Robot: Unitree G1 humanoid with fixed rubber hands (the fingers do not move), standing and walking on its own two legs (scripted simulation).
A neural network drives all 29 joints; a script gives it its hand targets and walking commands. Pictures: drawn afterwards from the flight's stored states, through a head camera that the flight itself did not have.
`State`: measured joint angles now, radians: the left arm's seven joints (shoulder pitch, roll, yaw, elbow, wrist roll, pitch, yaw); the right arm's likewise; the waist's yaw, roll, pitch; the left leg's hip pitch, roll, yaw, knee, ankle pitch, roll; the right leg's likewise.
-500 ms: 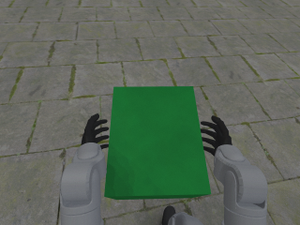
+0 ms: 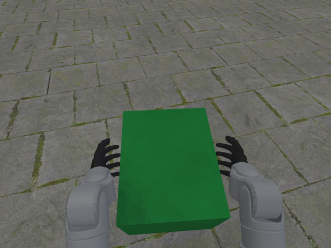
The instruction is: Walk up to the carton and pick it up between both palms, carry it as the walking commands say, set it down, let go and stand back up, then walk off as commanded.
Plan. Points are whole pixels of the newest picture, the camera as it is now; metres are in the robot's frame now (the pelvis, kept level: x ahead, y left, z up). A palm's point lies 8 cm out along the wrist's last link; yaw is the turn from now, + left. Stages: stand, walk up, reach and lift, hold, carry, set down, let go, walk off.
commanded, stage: carry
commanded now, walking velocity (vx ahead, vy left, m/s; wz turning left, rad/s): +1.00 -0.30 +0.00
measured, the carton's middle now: (167, 170) +0.31 +0.00 +0.01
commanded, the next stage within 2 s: none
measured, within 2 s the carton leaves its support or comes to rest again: neither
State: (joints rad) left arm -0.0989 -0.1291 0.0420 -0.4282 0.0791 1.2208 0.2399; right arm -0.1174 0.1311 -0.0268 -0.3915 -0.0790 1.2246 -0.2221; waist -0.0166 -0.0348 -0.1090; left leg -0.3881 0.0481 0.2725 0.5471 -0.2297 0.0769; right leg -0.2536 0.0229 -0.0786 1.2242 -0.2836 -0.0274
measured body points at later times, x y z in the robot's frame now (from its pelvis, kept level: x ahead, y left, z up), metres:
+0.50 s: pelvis +0.50 -0.15 +0.01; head +0.55 -0.14 +0.46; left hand +0.75 +0.04 +0.07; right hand +0.79 -0.26 +0.06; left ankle +0.39 -0.04 -0.63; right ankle +0.50 -0.22 -0.73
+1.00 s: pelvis +1.02 -0.22 +0.01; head +1.04 -0.20 +0.46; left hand +1.30 -0.08 +0.08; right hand +1.29 -0.38 +0.09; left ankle +0.84 -0.08 -0.73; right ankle +1.17 -0.41 -0.70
